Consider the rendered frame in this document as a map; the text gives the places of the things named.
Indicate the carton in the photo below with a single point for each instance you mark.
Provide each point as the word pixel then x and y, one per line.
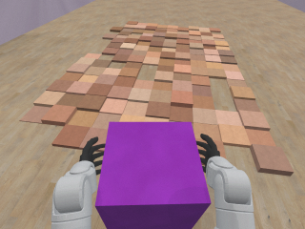
pixel 151 177

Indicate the robot left hand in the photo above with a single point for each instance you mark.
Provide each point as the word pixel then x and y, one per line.
pixel 87 153

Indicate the robot right hand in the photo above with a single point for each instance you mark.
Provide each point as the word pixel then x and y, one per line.
pixel 211 150

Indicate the left robot forearm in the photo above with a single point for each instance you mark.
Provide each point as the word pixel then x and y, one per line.
pixel 72 197

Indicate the right robot forearm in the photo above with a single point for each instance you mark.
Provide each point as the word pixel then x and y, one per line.
pixel 233 198

